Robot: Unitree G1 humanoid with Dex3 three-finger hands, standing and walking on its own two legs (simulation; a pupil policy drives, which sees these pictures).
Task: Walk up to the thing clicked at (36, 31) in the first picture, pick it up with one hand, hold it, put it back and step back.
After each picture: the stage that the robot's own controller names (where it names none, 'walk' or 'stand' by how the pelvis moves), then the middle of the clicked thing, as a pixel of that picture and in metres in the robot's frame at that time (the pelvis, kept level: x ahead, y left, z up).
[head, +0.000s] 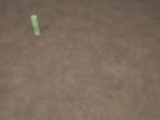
stand; (35, 25) +1.69 +0.55 -0.65
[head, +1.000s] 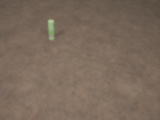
walk; (51, 30) +1.61 +0.26 -0.64
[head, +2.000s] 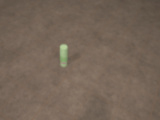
walk; (63, 56) +1.05 +0.14 -0.65
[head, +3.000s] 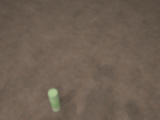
walk; (54, 100) +0.62 +0.19 -0.63
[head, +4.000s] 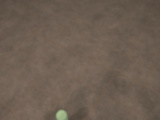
stand; out of the picture +0.43 +0.16 -0.63
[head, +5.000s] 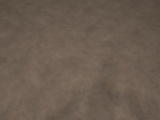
stand; out of the picture +0.40 +0.15 -0.66
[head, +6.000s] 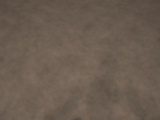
stand; out of the picture +0.39 +0.17 -0.66
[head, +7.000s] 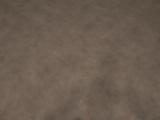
stand; out of the picture +0.39 +0.16 -0.66
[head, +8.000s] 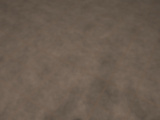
stand; out of the picture +0.38 +0.16 -0.66
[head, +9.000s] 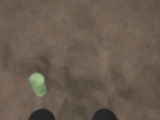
go down; (39, 86) +0.43 +0.18 -0.44
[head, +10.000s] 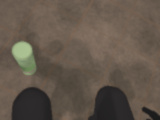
go down; (26, 61) +0.46 +0.21 -0.28
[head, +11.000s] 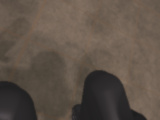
close in; out of the picture +0.44 +0.25 -0.17
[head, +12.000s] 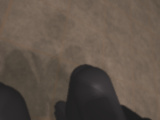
close; out of the picture +0.44 +0.27 -0.16
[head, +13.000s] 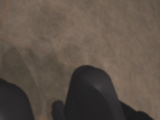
lift; out of the picture +0.41 +0.27 -0.16
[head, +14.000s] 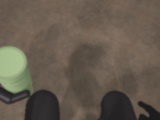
lift; (17, 79) +0.33 +0.21 -0.01
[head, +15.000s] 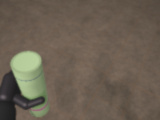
hold; (34, 89) +0.31 +0.15 +0.07
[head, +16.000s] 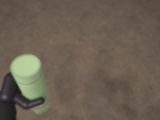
hold; (34, 89) +0.32 +0.16 +0.05
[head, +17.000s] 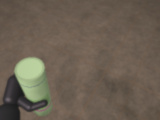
crouch; (37, 91) +0.31 +0.15 +0.04
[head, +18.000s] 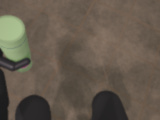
crouch; (17, 50) +0.44 +0.18 -0.03
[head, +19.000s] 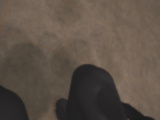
lower; out of the picture +0.42 +0.28 -0.17
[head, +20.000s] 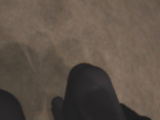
lower; out of the picture +0.44 +0.29 -0.16
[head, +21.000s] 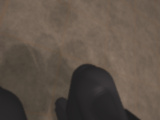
lower; out of the picture +0.43 +0.28 -0.15
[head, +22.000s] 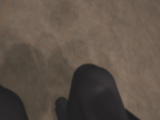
lower; out of the picture +0.43 +0.28 -0.16
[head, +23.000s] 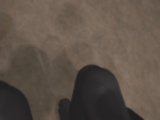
loosen; out of the picture +0.41 +0.26 -0.15
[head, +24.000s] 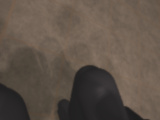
withdraw; out of the picture +0.42 +0.27 -0.17
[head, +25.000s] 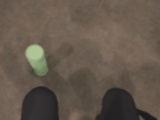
walk; (38, 62) +0.46 +0.21 -0.30
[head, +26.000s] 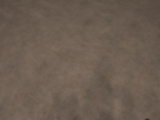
stand; out of the picture +0.39 +0.15 -0.59
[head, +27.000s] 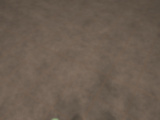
stand; out of the picture +0.40 +0.16 -0.60
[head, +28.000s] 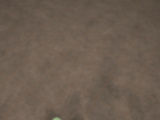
stand; out of the picture +0.40 +0.16 -0.62
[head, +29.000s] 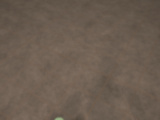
walk; out of the picture +0.42 +0.15 -0.65
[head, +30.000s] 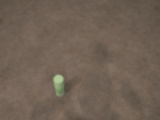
walk; (59, 86) +0.61 +0.15 -0.64
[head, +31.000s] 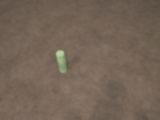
walk; (61, 62) +0.93 +0.23 -0.63
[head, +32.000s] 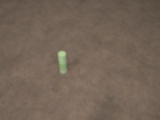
stand; (62, 62) +1.00 +0.17 -0.64
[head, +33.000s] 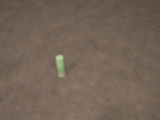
stand; (60, 66) +1.04 +0.20 -0.66
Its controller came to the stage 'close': yes
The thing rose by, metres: 0.69
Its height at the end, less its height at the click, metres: +0.00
